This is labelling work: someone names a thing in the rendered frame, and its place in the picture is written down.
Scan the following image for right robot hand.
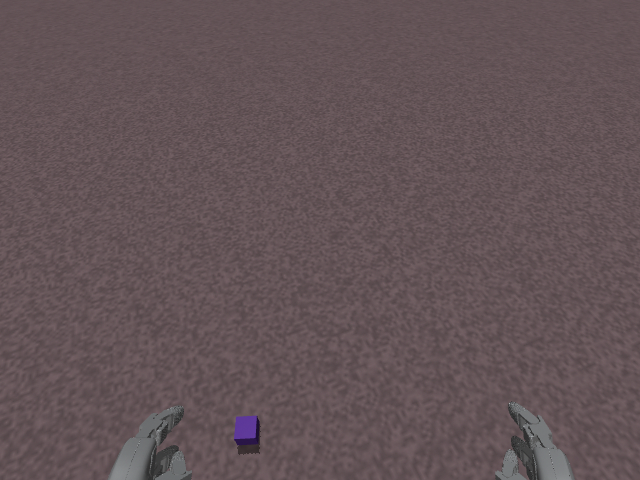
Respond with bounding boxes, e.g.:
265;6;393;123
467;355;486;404
495;401;575;480

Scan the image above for cube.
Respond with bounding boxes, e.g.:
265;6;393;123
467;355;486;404
234;416;260;445

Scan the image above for left robot hand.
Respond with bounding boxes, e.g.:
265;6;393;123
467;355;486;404
107;405;192;480

